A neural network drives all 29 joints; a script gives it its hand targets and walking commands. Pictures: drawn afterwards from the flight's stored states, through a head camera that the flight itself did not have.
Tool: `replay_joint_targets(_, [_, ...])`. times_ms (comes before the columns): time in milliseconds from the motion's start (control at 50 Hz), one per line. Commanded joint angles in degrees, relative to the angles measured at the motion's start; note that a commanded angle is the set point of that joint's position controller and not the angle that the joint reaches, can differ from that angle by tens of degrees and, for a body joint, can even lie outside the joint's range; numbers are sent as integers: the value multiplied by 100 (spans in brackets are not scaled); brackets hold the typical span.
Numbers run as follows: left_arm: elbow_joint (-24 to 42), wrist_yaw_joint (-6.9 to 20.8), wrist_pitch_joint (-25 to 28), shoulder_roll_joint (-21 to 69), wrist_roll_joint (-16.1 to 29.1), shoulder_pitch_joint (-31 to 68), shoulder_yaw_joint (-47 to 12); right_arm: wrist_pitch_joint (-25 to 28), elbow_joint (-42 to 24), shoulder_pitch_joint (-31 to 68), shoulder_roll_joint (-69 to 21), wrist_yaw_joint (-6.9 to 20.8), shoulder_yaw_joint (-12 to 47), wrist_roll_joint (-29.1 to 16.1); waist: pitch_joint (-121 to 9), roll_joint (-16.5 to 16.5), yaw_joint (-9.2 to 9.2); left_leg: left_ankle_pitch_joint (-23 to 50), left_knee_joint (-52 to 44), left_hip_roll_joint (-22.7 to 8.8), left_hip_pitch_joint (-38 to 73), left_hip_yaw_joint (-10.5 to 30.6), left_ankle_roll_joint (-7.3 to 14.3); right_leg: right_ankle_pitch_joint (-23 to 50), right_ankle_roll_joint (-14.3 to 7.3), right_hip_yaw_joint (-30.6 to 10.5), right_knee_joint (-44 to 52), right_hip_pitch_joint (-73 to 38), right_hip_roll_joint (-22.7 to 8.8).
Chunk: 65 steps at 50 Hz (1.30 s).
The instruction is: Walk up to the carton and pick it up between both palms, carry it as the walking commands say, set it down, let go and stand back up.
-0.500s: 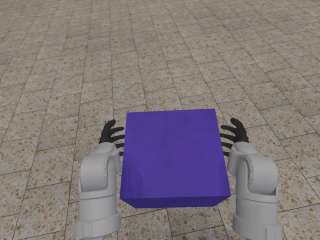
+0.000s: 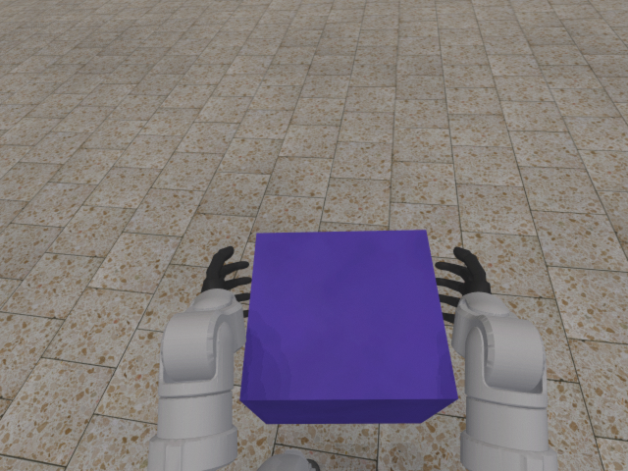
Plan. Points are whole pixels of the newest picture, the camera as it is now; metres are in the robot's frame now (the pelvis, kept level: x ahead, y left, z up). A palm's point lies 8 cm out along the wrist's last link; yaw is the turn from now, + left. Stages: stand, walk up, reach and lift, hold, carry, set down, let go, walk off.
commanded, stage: carry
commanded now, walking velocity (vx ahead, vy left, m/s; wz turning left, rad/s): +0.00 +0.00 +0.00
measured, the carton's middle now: (342, 332) +0.30 +0.00 -0.01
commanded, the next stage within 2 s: none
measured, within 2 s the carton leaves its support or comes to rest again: neither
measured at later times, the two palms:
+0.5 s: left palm (141, 431) +0.14 +0.19 +0.09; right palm (453, 398) +0.18 -0.11 +0.09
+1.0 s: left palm (180, 428) +0.15 +0.16 +0.08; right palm (495, 424) +0.16 -0.14 +0.08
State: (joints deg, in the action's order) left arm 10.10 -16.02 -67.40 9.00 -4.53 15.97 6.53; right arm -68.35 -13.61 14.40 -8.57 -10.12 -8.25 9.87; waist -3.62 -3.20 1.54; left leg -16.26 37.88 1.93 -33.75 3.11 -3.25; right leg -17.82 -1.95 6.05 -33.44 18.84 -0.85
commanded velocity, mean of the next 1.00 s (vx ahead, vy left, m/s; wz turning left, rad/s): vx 0.00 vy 0.00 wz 0.00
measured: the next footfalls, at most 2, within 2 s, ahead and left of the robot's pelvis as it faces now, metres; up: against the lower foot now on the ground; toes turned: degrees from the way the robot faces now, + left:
left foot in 0.22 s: -0.04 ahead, +0.16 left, +0.00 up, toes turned +7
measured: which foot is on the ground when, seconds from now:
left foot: up 0.00-0.20, down 0.22-1.00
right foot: down 0.00-1.00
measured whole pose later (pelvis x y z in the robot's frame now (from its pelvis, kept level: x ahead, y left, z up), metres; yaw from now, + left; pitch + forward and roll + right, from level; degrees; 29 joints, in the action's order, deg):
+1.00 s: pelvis -0.13 +0.00 +0.00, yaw +2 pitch +2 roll +2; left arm 4.6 -12.4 -66.0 9.0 -8.9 16.3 8.4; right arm -66.8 -6.3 16.4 -9.0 -10.9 -8.8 9.9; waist -6.0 -0.2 -0.7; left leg -11.5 31.2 -2.6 -21.5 -3.3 -1.8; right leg -6.2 -1.5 6.4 -30.2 26.9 -3.8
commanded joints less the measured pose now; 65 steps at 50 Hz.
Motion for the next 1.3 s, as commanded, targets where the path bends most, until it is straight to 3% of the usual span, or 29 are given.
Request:
replay_joint_targets(0, [356, 2739, -47, 5991, 2427, 2975, -3802, 29, -458, 3449, -5902, 2080, 4294, -2820, -1173, 920, -136, -746, 2215, -277, 343, -219, 11, 255, -819, -1547, 1778, 178, -2143])
replay_joint_targets(20, [344, 2714, -53, 5927, 2350, 3002, -3715, 12, -330, 3427, -5917, 2092, 4316, -2922, -1195, 878, -145, -439, 2271, -311, 469, -223, 92, 434, -596, -1152, 1585, 76, -1820])
replay_joint_targets(60, [375, 2691, -35, 5856, 2298, 3001, -3634, -24, -279, 3432, -5861, 2076, 4337, -3011, -1382, 1237, -154, -433, 1512, -237, 425, -526, 82, 1071, -351, -715, 1202, -522, -1380])
replay_joint_targets(120, [70, 2650, -68, 5756, 2139, 2723, -3478, -141, 69, 3286, -5819, 2067, 4228, -2975, -1602, 1513, -31, -1003, 231, -50, 783, -824, 96, 2021, -529, -1011, 883, -1071, -1480])
replay_joint_targets(160, [-84, 2639, -110, 5725, 2067, 2651, -3443, -186, 291, 3143, -5861, 2076, 4185, -2927, -1683, 1465, -98, -183, -1180, -58, 1327, -886, 106, 2319, -429, -1006, 704, -1183, -1447])
replay_joint_targets(180, [-159, 2639, -121, 5735, 2035, 2579, -3430, -192, 348, 3128, -5867, 2087, 4149, -2891, -1798, 1460, -73, 104, -1463, -274, 1813, -716, 106, 2477, -275, -971, 566, -1046, -1379])
replay_joint_targets(200, [-210, 2638, -118, 5776, 2030, 2528, -3447, -193, 388, 3109, -5863, 2103, 4108, -2852, -1939, 1325, -71, 289, -1586, -592, 2207, -409, 132, 2503, -107, -948, 416, -843, -1334])
replay_joint_targets(220, [-275, 2631, -106, 5819, 2026, 2533, -3461, -190, 444, 3052, -5892, 2129, 4063, -2822, -2006, 883, -95, 832, -1584, -1003, 2491, 65, 193, 2196, 66, -885, 160, -510, -1204])
replay_joint_targets(240, [-67, 2671, -104, 5931, 2092, 2752, -3631, -116, 504, 3041, -5936, 2148, 4002, -2751, -1783, -253, -70, 1716, -1288, -1307, 2198, 265, 345, 1496, 279, -438, 227, -178, -833])
replay_joint_targets(260, [62, 2689, -94, 6004, 2173, 2967, -3746, -86, 511, 3022, -5911, 2153, 3890, -2716, -1703, -408, -101, 1466, -1415, -1261, 1877, 194, 364, 668, 304, -309, 274, -346, -727])
replay_joint_targets(340, [320, 2759, -98, 5973, 2480, 3439, -3888, -33, 248, 3253, -5930, 2112, 3822, -2688, -1378, -210, -120, -1079, -1869, -1053, 1015, 139, 378, 126, 246, -290, 438, -580, -657])
replay_joint_targets(400, [153, 2816, -147, 5934, 2562, 3417, -3864, -32, 288, 3219, -5911, 2066, 3779, -2600, -1243, -87, -127, -1512, -1873, -933, 1015, 68, 352, -343, 274, -328, 681, -339, -635])
replay_joint_targets(580, [-158, 2838, -181, 5949, 2477, 3255, -3704, -43, 306, 3288, -5940, 2048, 3907, -2603, -1348, 386, -133, -1128, -1515, -752, 1292, -181, 347, -838, 221, -534, 1081, 27, -658])
replay_joint_targets(700, [-137, 2790, -144, 5933, 2342, 3150, -3643, -50, 295, 3309, -5970, 2082, 3964, -2687, -1447, 536, -138, -921, -1369, -679, 1278, -293, 337, -968, 170, -661, 1201, 35, -732])
replay_joint_targets(960, [-245, 2693, 234, 5766, 2007, 2984, -3445, 271, 561, 3183, -5817, 2119, 3675, -2484, -1587, 500, -147, -669, -1293, -682, 1288, -256, 338, -877, 122, -749, 1261, -24, -836])
replay_joint_targets(1280, [-252, 2628, 833, 5421, 1702, 2604, -3312, 897, 645, 2694, -5446, 2043, 3476, -2150, -1721, 387, -153, 265, -1217, -832, 1551, -226, 373, 201, 107, -567, 934, -344, -834])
